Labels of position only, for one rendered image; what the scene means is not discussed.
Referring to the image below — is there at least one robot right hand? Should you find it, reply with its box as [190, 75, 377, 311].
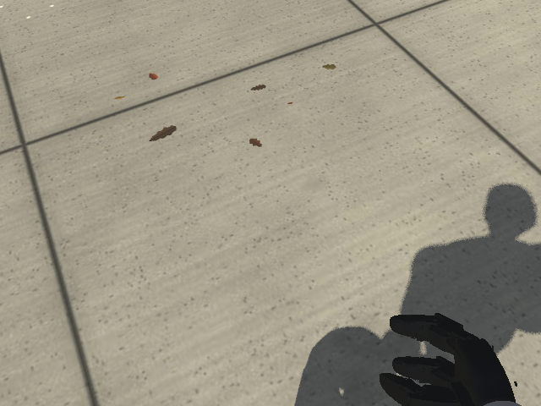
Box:
[380, 313, 517, 406]

